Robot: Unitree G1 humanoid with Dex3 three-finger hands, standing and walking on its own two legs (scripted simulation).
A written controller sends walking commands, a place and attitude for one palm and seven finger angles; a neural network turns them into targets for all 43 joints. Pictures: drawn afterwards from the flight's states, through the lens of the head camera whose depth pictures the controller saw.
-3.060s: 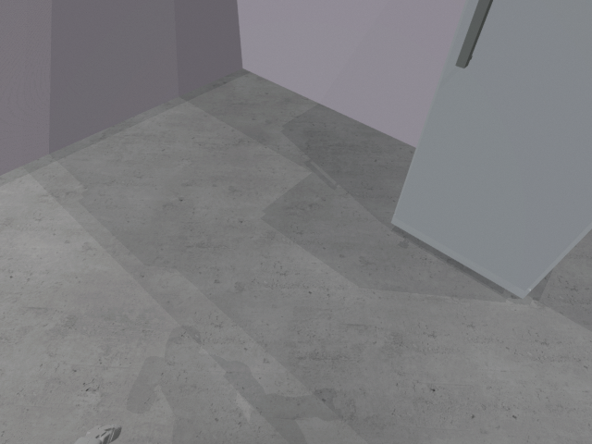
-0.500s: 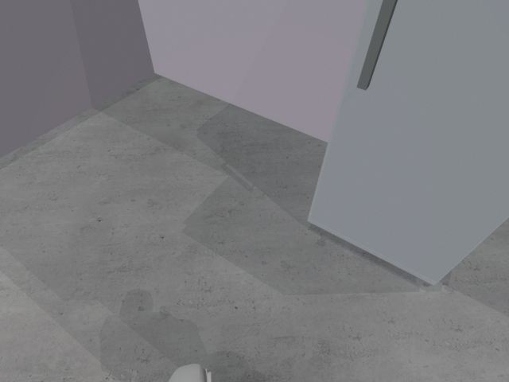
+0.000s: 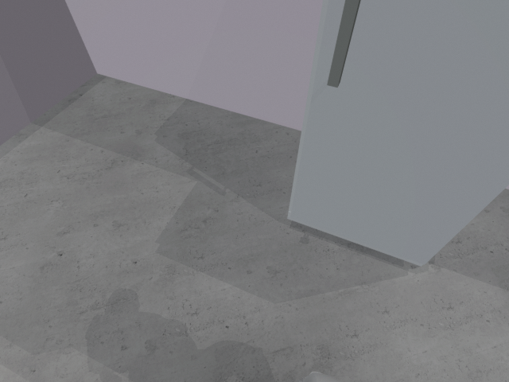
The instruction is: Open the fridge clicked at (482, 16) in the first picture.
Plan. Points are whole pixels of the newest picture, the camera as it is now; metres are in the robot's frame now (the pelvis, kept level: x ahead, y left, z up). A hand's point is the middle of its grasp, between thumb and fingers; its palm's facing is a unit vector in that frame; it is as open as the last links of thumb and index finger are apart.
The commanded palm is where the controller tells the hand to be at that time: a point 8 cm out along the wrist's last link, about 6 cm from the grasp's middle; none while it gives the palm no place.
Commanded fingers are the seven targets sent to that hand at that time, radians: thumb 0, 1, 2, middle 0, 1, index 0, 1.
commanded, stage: turn to face it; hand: left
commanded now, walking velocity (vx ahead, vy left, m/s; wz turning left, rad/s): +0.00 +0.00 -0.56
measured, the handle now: out of the picture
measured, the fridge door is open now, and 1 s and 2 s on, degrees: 0 0 0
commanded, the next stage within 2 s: take the last steps up to it in 0.58 s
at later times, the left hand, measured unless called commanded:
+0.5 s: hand (177, 375) +0.15 +0.15 -0.16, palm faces -0.17 -0.96 -0.21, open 7.4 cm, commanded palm none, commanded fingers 0.00 0.90 0.90 -0.20 -0.30 -0.20 -0.30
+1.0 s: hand (207, 344) +0.20 +0.11 -0.16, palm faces -0.38 -0.90 -0.22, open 7.4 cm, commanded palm none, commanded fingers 0.00 0.90 0.90 -0.20 -0.30 -0.20 -0.30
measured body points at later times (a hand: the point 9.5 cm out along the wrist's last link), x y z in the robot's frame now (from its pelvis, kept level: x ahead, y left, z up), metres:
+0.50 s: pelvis +0.04 -0.02 +0.00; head +0.08 -0.03 +0.45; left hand +0.16 +0.20 -0.15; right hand +0.08 -0.28 -0.14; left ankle +0.05 +0.11 -0.71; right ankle +0.03 -0.12 -0.73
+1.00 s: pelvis +0.06 -0.04 +0.00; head +0.07 -0.06 +0.44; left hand +0.22 +0.16 -0.14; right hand -0.07 -0.25 -0.17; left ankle +0.06 +0.11 -0.73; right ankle +0.00 -0.13 -0.74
